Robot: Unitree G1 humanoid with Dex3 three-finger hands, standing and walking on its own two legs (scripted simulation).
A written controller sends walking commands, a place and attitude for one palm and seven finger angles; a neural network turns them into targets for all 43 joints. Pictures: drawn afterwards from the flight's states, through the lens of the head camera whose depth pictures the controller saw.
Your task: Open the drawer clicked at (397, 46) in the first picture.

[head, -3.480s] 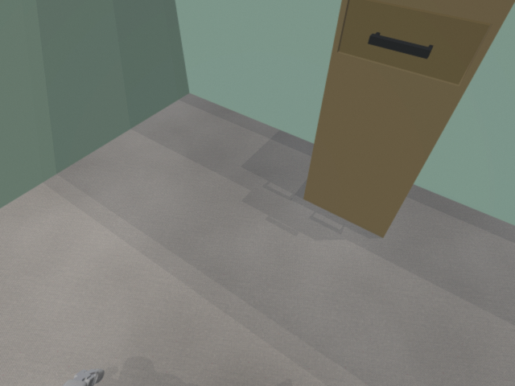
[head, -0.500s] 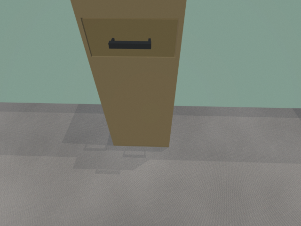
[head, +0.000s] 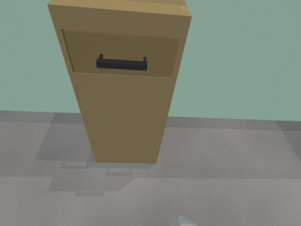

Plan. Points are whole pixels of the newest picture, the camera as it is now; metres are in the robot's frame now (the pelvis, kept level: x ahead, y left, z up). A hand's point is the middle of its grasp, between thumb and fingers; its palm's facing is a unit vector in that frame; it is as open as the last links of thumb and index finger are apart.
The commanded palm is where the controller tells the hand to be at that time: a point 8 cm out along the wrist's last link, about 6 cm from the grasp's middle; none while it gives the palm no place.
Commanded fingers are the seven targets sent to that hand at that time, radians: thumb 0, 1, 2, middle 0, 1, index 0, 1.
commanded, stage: take the last steps up to it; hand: left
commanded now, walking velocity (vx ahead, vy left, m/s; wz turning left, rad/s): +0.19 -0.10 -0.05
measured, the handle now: (122, 61) +0.63 +0.13 +0.10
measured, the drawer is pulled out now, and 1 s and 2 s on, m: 0.00 0.00 0.00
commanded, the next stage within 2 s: come to a stop and stand still in 0.08 s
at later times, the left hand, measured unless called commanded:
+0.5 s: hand (111, 207) +0.21 +0.12 -0.17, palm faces +0.06 -0.97 -0.23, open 7.3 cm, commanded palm none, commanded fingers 0.00 0.90 0.90 -0.20 -0.30 -0.20 -0.30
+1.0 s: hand out of the picture +0.03 +0.21 -0.19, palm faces +0.06 -0.98 -0.21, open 7.4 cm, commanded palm none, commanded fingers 0.00 0.90 0.90 -0.20 -0.30 -0.20 -0.30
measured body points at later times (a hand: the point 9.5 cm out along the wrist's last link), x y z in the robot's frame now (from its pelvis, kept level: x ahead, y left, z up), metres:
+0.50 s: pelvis +0.11 -0.06 -0.01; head +0.15 -0.07 +0.43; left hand +0.21 +0.17 -0.15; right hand +0.17 -0.30 -0.18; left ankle +0.09 +0.07 -0.67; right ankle +0.20 -0.15 -0.75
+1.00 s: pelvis +0.06 +0.02 +0.00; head +0.07 +0.05 +0.45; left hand +0.03 +0.27 -0.17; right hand +0.09 -0.21 -0.15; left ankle +0.06 +0.09 -0.75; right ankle +0.02 -0.12 -0.70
